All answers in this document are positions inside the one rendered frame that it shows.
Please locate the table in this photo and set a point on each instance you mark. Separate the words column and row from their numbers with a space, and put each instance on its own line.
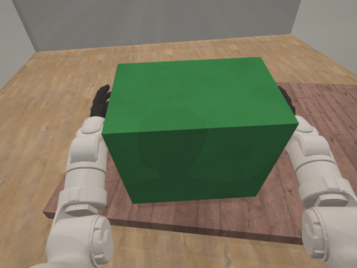
column 275, row 214

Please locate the left robot forearm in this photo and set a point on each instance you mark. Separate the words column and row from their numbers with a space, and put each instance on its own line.
column 84, row 193

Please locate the left robot hand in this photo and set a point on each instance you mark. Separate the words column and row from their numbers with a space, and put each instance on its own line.
column 100, row 105

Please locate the robot left upper arm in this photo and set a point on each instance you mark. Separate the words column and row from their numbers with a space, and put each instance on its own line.
column 80, row 242

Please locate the right robot hand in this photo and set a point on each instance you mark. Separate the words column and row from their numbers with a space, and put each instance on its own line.
column 288, row 99

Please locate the robot right upper arm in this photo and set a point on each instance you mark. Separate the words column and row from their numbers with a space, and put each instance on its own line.
column 330, row 235

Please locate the right robot forearm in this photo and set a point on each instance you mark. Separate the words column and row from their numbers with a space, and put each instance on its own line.
column 321, row 183

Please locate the carton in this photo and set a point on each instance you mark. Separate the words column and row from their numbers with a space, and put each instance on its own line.
column 196, row 129

